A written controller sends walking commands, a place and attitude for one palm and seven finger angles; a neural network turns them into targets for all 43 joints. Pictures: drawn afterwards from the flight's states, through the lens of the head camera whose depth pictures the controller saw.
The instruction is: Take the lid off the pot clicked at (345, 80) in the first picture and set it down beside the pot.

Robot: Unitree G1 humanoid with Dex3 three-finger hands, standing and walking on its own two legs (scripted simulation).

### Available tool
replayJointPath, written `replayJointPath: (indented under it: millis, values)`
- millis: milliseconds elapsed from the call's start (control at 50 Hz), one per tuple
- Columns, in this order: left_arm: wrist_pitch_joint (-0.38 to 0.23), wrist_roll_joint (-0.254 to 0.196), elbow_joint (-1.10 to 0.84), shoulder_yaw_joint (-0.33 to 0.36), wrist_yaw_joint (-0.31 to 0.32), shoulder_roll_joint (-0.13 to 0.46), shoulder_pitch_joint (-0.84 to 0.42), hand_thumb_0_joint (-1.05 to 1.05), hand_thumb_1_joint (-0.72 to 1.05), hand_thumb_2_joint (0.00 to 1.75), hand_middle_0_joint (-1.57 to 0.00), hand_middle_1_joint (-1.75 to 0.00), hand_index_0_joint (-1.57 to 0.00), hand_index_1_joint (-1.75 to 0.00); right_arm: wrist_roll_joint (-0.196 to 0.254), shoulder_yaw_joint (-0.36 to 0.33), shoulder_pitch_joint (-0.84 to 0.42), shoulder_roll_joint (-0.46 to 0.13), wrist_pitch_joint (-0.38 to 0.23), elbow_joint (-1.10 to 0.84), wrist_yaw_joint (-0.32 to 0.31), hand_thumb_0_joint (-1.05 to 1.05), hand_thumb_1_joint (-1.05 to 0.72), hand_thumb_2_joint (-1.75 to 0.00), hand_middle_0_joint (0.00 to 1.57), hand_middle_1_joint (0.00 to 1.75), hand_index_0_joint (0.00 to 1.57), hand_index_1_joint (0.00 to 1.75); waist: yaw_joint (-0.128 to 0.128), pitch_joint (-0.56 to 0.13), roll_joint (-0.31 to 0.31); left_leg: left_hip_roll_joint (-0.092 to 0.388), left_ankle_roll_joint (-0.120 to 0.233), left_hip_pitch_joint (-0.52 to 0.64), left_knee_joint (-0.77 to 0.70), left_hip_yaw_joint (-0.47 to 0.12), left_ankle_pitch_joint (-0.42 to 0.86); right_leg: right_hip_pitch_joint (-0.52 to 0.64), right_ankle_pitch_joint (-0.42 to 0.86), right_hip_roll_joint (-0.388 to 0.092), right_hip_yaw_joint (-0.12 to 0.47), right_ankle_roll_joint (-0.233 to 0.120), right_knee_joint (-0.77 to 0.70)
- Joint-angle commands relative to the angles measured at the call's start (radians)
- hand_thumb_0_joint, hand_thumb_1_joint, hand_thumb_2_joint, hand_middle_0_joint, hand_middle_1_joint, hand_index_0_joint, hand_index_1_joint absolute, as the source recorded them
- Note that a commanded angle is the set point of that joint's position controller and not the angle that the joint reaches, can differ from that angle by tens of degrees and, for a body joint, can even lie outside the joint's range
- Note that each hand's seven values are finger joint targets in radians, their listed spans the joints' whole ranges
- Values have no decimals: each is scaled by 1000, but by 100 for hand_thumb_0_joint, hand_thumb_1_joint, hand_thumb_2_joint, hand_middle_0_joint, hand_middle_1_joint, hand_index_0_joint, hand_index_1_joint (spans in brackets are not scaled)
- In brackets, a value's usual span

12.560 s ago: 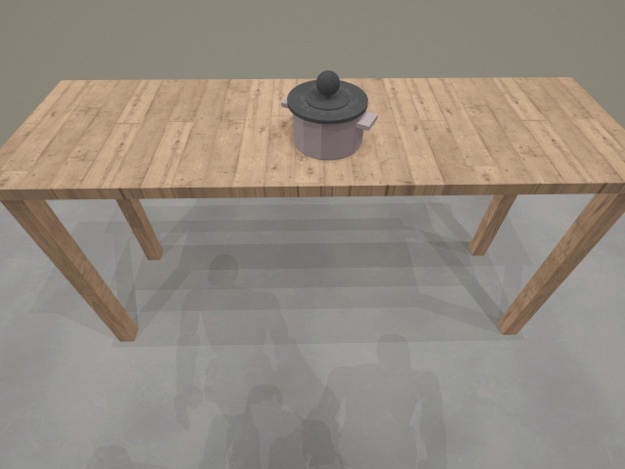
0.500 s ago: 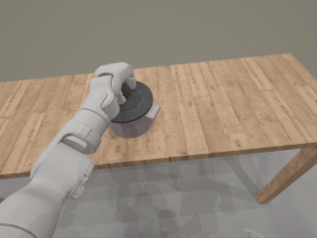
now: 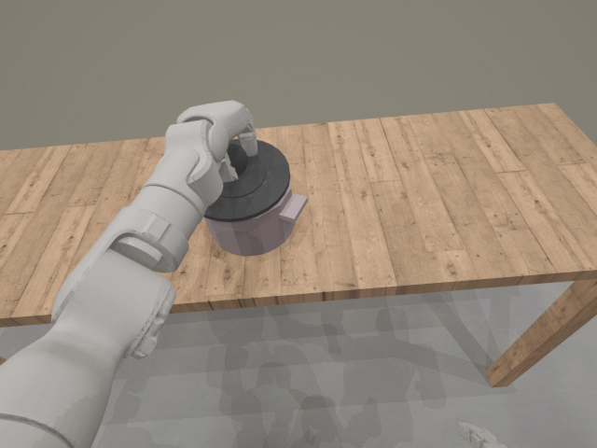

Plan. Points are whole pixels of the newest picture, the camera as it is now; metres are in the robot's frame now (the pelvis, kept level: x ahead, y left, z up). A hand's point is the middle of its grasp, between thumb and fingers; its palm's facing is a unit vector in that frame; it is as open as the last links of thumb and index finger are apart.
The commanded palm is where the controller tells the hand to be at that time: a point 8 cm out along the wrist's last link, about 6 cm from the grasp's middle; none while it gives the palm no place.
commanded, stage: lift the lid straight up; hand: left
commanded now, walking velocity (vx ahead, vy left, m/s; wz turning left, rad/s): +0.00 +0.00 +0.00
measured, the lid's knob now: (231, 160) +0.50 +0.10 +0.13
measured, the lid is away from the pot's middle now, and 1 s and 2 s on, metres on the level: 0.01 0.01 0.06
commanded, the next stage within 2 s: move the lid sideways beside the pot in 1.46 s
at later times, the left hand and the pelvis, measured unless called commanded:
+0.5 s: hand (224, 129) +0.48 +0.09 +0.19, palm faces -0.30 -0.11 -0.95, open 7.8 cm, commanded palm +0.48 +0.10 +0.28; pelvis +0.00 +0.01 +0.00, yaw -1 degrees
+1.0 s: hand (210, 103) +0.47 +0.10 +0.24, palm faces -0.27 -0.10 -0.96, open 7.8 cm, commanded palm +0.47 +0.10 +0.32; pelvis +0.00 +0.01 +0.00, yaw +0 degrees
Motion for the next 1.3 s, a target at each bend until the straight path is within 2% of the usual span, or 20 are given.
replayJointPath:
  millis: [0,80,160,240,420,460,480,560,720,740,760,820,900,980,1020,1040,1140,1180,1240,1280]
  values:
    - [-13,40,-194,103,72,248,-753,0,71,94,-79,-103,-77,-103,1,-37,-22,-121,-47,-93,-18,0,-90,-90,20,30,20,30,-27,-438,-125,-58,61,374,12,-13,169,-79,379,77,-34,-21,-70]
    - [-26,46,-188,80,68,217,-789,0,71,94,-79,-103,-77,-103,-3,-41,-6,-119,-66,-92,-14,0,-90,-90,20,30,20,30,-30,-478,-84,-55,58,408,24,-23,213,-89,404,78,-36,-29,-56]
    - [-5,48,-111,82,59,215,-788,0,71,94,-79,-103,-77,-103,0,-40,9,-129,-63,-80,-15,0,-90,-90,20,30,20,30,-37,-429,-138,-57,62,363,7,-12,177,-90,390,76,-38,-22,-73]
    - [-15,65,-156,150,58,305,-831,0,71,94,-79,-103,-77,-103,-11,-42,13,-129,-82,-92,-18,0,-90,-90,20,30,20,30,-17,-513,-123,-54,65,378,17,-18,215,-38,438,69,-20,-25,-59]
    - [12,71,-148,98,23,242,-839,0,71,94,-79,-103,-77,-103,-8,-48,19,-128,-83,-101,-11,0,-90,-90,20,30,20,30,-22,-479,-128,-55,69,390,19,-17,249,-63,442,74,-32,-26,-68]
    - [16,76,-106,135,19,296,-836,0,71,94,-79,-103,-77,-103,-9,-44,17,-135,-83,-92,-14,0,-90,-90,20,30,20,30,-19,-462,-141,-57,69,374,18,-21,227,-64,425,75,-28,-25,-65]
    - [16,69,-135,99,13,251,-863,0,71,94,-79,-103,-77,-103,-5,-43,15,-132,-85,-96,-14,0,-90,-90,20,30,20,30,-25,-462,-142,-57,67,381,15,-20,228,-72,423,76,-33,-25,-65]
    - [7,71,-185,126,5,287,-899,0,71,94,-79,-103,-77,-103,-11,-46,14,-129,-99,-103,-11,0,-90,-90,20,30,20,30,-18,-511,-107,-55,69,417,31,-23,263,-61,453,71,-23,-28,-57]
    - [35,64,-144,69,-19,211,-916,0,71,94,-79,-103,-77,-103,-6,-43,8,-128,-89,-95,-8,0,-90,-90,20,30,20,30,-29,-460,-114,-57,64,413,16,-29,249,-89,416,74,-43,-30,-68]
    - [32,71,-153,136,-18,303,-929,0,71,94,-79,-103,-77,-103,-11,-41,4,-132,-94,-97,-9,0,-90,-90,20,30,20,30,-17,-487,-124,-57,64,413,13,-31,232,-63,412,71,-33,-28,-70]
    - [32,78,-129,138,-22,314,-935,0,71,94,-79,-103,-77,-103,-12,-35,-3,-132,-94,-98,-14,0,-90,-90,20,30,20,30,-16,-488,-146,-60,66,398,13,-30,226,-54,418,69,-29,-28,-66]
    - [35,71,-124,83,-39,242,-938,0,71,94,-79,-103,-77,-103,-7,-39,3,-128,-92,-97,-14,0,-90,-90,20,30,20,30,-27,-462,-152,-59,66,400,10,-26,234,-68,425,68,-37,-27,-75]
    - [29,74,-151,84,-50,248,-975,0,71,94,-79,-103,-77,-103,-10,-34,-11,-121,-102,-105,-11,0,-90,-90,20,30,20,30,-20,-488,-127,-61,63,423,13,-35,240,-71,412,68,-34,-30,-66]
    - [47,76,-77,98,-67,271,-961,0,71,94,-79,-103,-77,-103,-7,-31,-8,-132,-92,-93,-13,0,-90,-90,20,30,20,30,-24,-419,-165,-65,65,370,-2,-25,201,-70,405,67,-36,-25,-82]
    - [46,71,-83,59,-67,204,-981,0,71,94,-79,-103,-77,-103,-7,-36,8,-126,-97,-92,-15,0,-90,-90,20,30,20,30,-36,-421,-147,-58,65,391,-4,-32,202,-90,383,70,-42,-30,-88]
    - [37,81,-128,80,-69,254,-1018,0,71,94,-79,-103,-77,-103,-10,-34,6,-130,-103,-96,-13,0,-90,-90,20,30,20,30,-29,-460,-133,-59,64,406,-4,-38,201,-75,382,69,-36,-29,-85]
    - [29,91,-124,104,-72,286,-1061,0,71,94,-79,-103,-77,-103,-17,-36,19,-128,-124,-96,-14,0,-90,-90,20,30,20,30,-23,-511,-112,-54,63,414,3,-47,213,-59,389,65,-25,-36,-74]
    - [44,93,-52,98,-72,267,-1045,0,71,94,-79,-103,-77,-103,-11,-35,25,-129,-121,-81,-15,0,-90,-90,20,30,20,30,-28,-446,-163,-57,65,385,-4,-38,190,-81,375,70,-35,-32,-83]
    - [34,99,-114,115,-73,290,-1060,0,71,94,-79,-103,-77,-103,-19,-39,29,-129,-131,-98,-9,0,-90,-90,20,30,20,30,-15,-520,-120,-53,66,410,12,-41,266,-39,439,62,-21,-38,-71]
    - [61,112,27,133,-77,310,-986,0,71,94,-79,-103,-77,-103,-14,-34,32,-138,-115,-81,-12,0,-90,-90,20,30,20,30,-15,-417,-204,-58,69,332,-3,-24,210,-49,414,65,-31,-29,-86]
